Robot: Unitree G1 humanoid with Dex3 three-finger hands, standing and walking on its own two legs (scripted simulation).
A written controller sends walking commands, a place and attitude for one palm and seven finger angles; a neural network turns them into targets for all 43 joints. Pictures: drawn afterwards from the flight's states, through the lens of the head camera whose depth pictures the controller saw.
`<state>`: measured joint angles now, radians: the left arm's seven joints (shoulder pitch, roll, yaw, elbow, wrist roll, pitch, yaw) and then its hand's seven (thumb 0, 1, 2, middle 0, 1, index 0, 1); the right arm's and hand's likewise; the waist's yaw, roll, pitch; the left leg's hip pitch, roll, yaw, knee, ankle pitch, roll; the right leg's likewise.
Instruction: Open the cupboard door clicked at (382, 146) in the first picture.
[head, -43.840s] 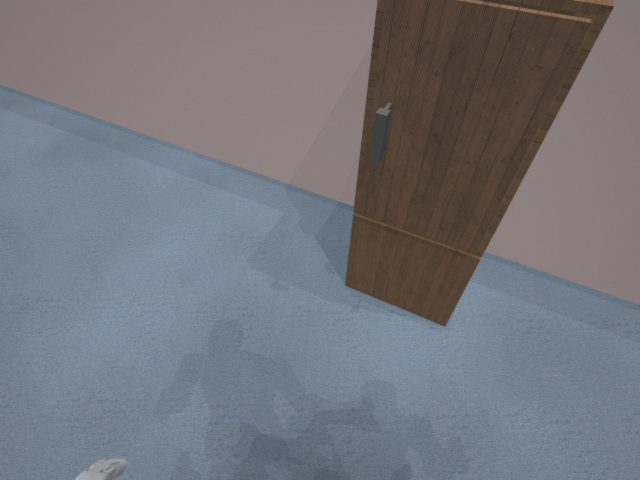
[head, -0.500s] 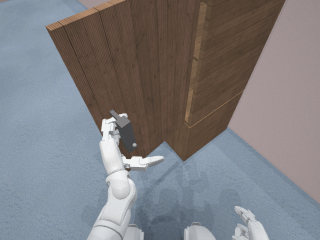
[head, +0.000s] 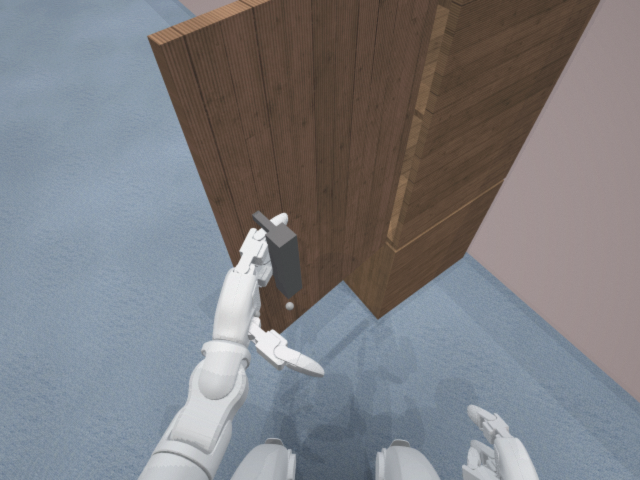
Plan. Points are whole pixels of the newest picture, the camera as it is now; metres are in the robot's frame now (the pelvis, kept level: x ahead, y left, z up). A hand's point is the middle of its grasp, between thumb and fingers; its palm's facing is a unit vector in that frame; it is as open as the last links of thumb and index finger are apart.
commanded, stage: slide the hand sideways off the handle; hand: left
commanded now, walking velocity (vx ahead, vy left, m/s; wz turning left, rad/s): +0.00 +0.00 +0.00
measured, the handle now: (275, 254) +0.39 +0.08 +0.04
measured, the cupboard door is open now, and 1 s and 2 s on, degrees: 97 98 98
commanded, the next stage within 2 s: draw the hand back to the body in 1.02 s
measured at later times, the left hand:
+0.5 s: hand (262, 339) +0.27 +0.08 +0.05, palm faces -0.07 -1.00 -0.01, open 16.3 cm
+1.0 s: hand (228, 375) +0.23 +0.12 +0.04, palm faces -0.06 -1.00 -0.04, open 16.3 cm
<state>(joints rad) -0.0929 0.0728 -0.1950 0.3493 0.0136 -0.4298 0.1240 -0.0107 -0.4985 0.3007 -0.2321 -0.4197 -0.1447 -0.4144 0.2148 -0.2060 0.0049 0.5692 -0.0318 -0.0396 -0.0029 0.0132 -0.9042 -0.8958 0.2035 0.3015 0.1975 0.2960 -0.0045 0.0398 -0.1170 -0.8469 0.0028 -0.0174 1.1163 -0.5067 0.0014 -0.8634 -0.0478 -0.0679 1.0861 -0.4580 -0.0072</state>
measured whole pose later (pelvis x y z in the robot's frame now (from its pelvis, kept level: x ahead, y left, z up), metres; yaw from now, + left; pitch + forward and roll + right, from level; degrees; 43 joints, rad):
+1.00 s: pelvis +0.02 -0.01 -0.02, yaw +0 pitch +16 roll -1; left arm 0.47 0.16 -0.03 -0.17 -0.15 -0.37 -0.13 -0.01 -0.50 0.30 -0.15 -0.30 -0.15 -0.30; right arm 0.24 -0.23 0.00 0.42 0.00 -0.10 -0.04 0.02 -0.90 -0.90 0.20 0.30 0.20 0.30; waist 0.01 0.04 -0.15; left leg -0.91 0.02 -0.04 1.22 -0.59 -0.02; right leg -0.93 -0.03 -0.08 1.19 -0.54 -0.02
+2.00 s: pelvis +0.05 +0.02 +0.07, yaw +0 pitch +0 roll -1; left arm 0.55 0.31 0.16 -0.39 -0.02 -0.02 0.13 0.00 0.04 0.53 -0.18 -0.30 -0.18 -0.30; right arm 0.25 -0.22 0.07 0.55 0.01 -0.14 -0.11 0.02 -0.90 -0.90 0.20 0.30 0.20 0.30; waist 0.05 0.07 -0.04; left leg -0.27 0.00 0.00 0.65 -0.39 0.02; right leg -0.28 -0.04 -0.06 0.61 -0.33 0.02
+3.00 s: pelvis +0.03 +0.00 +0.09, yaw -2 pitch -1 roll -1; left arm 0.49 0.37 0.39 -0.41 -0.03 -0.15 0.10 0.02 0.89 0.90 -0.21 -0.30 -0.21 -0.30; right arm 0.16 -0.24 0.02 0.60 -0.01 -0.07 -0.08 0.02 -0.90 -0.90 0.20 0.30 0.20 0.30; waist 0.02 0.07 0.03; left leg -0.16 0.03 0.01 0.44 -0.26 0.00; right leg -0.17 0.00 -0.05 0.37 -0.18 0.00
